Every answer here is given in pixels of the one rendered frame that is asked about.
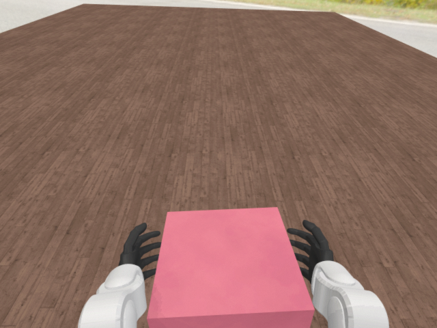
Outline right robot forearm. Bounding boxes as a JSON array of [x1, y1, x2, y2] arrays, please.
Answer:
[[311, 260, 389, 328]]

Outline right robot hand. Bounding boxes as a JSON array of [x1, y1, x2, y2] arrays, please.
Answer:
[[287, 220, 334, 284]]

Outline carton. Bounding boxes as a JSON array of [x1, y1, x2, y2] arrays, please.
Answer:
[[147, 207, 315, 328]]

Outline left robot forearm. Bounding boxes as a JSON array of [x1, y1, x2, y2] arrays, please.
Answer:
[[78, 264, 147, 328]]

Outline left robot hand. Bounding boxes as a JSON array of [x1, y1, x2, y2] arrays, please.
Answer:
[[118, 223, 161, 281]]

